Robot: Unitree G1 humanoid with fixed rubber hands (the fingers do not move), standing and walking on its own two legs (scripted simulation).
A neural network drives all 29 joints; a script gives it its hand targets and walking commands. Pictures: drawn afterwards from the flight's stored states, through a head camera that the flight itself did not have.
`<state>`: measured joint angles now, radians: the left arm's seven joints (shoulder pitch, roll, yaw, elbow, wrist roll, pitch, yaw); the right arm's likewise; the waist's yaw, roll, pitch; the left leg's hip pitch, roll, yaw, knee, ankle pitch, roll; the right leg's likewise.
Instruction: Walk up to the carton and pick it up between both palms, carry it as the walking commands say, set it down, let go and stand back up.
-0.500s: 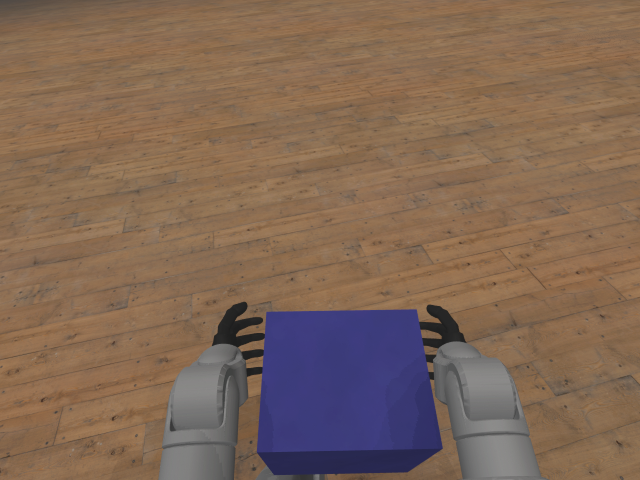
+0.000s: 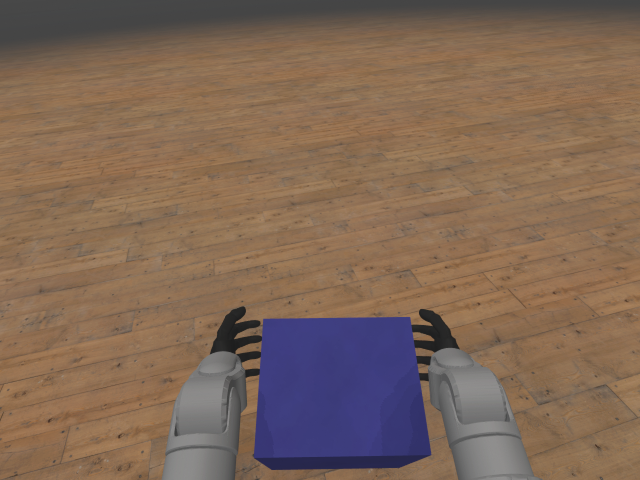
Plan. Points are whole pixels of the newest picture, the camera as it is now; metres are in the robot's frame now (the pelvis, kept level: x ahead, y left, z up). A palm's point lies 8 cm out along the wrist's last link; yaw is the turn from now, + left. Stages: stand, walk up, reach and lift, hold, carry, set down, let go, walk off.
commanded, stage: carry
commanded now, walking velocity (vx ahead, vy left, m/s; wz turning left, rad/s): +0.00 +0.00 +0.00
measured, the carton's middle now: (336, 398) +0.29 +0.00 -0.03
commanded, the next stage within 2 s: none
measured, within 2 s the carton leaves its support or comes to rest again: neither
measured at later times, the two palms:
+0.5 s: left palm (253, 413) +0.23 +0.10 +0.05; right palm (495, 421) +0.21 -0.17 +0.04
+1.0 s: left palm (234, 441) +0.19 +0.12 +0.05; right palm (487, 434) +0.19 -0.16 +0.05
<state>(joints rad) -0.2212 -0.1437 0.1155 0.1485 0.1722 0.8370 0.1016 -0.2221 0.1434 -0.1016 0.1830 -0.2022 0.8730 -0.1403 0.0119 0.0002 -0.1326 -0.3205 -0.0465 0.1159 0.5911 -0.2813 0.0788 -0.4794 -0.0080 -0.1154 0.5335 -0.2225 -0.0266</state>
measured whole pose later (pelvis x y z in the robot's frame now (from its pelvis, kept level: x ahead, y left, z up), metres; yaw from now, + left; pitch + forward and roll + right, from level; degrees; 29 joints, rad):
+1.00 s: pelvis -0.09 -0.02 +0.01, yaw +1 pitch +2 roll +0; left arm -0.19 -0.14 0.09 0.09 0.16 0.81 0.11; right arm -0.19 0.14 -0.09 0.12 -0.18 0.85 -0.14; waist -0.01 -0.01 -0.10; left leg -0.39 -0.03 0.11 0.51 -0.17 0.08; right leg -0.38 -0.02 -0.05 0.57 -0.22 -0.01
